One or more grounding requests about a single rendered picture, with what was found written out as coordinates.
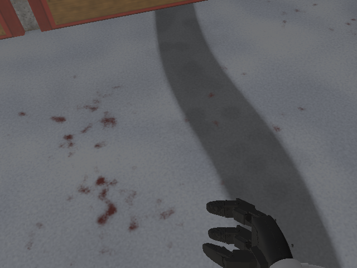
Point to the right robot hand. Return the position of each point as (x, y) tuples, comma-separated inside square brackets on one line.
[(259, 248)]

